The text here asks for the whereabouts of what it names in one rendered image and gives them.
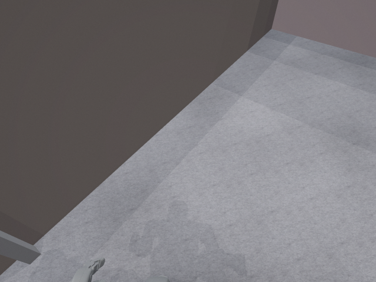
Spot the left robot hand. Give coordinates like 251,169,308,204
71,257,106,282

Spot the panel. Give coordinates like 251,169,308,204
0,231,41,264

